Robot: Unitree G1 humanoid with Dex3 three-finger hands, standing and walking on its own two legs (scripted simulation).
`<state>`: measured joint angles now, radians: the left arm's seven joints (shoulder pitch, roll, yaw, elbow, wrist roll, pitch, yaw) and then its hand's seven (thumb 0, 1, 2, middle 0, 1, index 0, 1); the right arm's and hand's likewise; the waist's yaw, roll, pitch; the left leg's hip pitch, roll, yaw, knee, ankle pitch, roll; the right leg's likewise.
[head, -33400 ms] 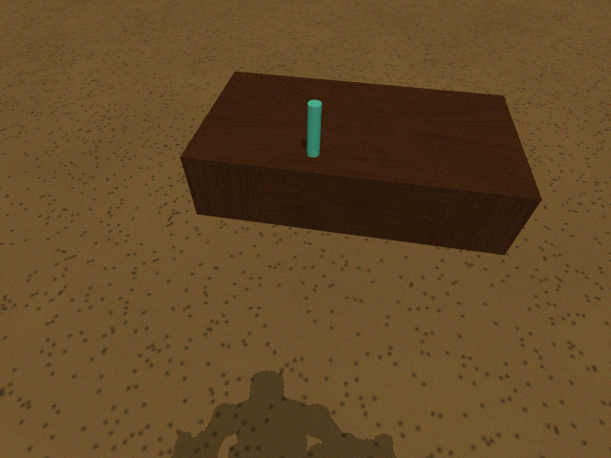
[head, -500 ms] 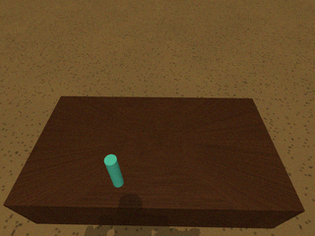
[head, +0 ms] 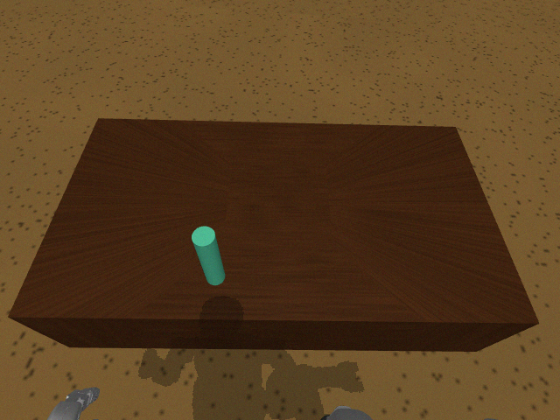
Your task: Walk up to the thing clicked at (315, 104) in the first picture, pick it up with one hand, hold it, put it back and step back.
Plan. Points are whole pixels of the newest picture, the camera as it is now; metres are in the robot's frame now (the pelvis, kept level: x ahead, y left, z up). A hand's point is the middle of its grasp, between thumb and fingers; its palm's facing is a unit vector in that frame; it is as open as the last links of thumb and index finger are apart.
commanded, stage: step back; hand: left
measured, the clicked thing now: (210, 258) +0.51 +0.17 -0.32
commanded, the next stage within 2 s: none
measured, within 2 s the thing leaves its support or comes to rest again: neither
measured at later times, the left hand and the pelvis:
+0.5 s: hand out of the picture +0.03 +0.24 -0.13, palm faces -0.08 -0.91 -0.41, open 7.4 cm; pelvis -0.08 -0.01 +0.00, yaw -6 degrees
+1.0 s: hand out of the picture -0.12 +0.28 -0.15, palm faces -0.01 -0.93 -0.35, open 7.4 cm; pelvis -0.21 +0.01 +0.01, yaw -3 degrees
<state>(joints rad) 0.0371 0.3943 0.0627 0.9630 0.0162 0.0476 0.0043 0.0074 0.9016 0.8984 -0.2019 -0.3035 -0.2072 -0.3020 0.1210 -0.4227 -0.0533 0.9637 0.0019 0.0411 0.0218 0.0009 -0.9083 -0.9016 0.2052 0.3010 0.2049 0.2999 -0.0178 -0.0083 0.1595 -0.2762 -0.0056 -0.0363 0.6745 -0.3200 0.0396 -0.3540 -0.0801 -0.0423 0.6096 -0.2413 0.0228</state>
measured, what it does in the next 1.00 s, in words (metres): walks backwards: right foot, then left foot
